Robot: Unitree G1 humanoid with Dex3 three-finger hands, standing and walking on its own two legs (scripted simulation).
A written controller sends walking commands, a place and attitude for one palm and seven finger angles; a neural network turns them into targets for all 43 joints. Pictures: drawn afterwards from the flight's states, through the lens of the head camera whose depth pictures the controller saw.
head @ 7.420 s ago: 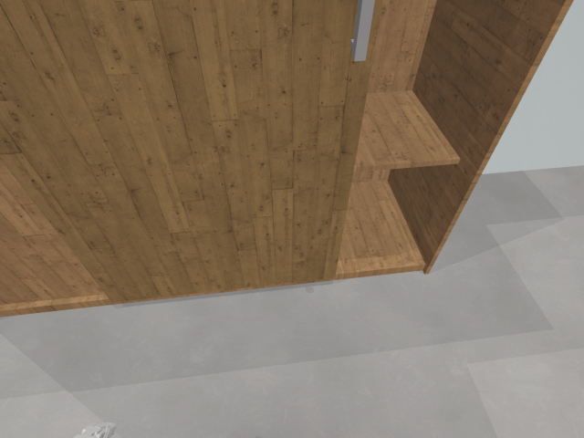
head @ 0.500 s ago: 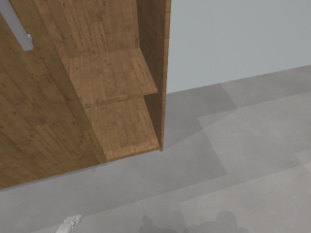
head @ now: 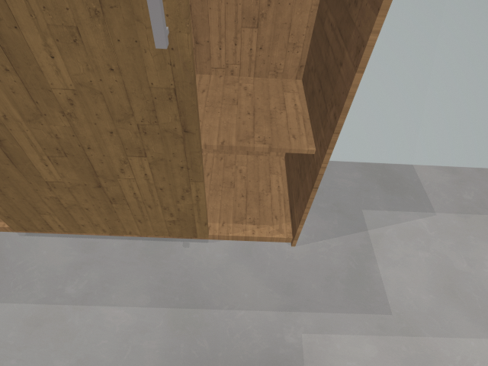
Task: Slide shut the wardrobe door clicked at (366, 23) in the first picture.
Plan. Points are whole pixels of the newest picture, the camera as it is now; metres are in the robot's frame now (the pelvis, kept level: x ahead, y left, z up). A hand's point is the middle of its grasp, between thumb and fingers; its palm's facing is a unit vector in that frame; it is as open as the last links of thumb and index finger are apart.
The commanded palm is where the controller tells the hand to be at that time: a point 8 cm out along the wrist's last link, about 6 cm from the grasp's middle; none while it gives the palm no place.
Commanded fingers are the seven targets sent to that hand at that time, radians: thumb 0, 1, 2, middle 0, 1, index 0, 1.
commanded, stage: take the last steps up to it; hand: left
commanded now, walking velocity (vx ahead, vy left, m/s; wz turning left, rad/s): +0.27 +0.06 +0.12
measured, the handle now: out of the picture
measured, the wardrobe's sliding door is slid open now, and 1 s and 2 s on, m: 0.38 0.38 0.38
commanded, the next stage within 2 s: come to a stop and stand still in 0.56 s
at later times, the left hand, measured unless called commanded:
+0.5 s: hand (150, 362) +0.14 +0.18 -0.15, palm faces +0.13 -0.97 -0.22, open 7.3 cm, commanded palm none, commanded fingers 0.00 0.90 0.90 -0.20 -0.30 -0.20 -0.30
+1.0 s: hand out of the picture +0.14 +0.23 -0.18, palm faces +0.12 -0.98 -0.17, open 7.4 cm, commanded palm none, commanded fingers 0.00 0.90 0.90 -0.20 -0.30 -0.20 -0.30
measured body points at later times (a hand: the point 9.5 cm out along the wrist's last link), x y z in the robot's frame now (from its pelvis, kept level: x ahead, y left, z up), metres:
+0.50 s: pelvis +0.10 +0.00 +0.00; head +0.10 -0.02 +0.45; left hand +0.14 +0.23 -0.14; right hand +0.06 -0.23 -0.17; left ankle +0.01 +0.10 -0.67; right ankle +0.13 -0.10 -0.73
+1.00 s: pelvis +0.17 +0.06 +0.01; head +0.20 +0.08 +0.46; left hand +0.13 +0.28 -0.16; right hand +0.28 -0.16 -0.13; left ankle +0.24 +0.16 -0.73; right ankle +0.13 -0.08 -0.67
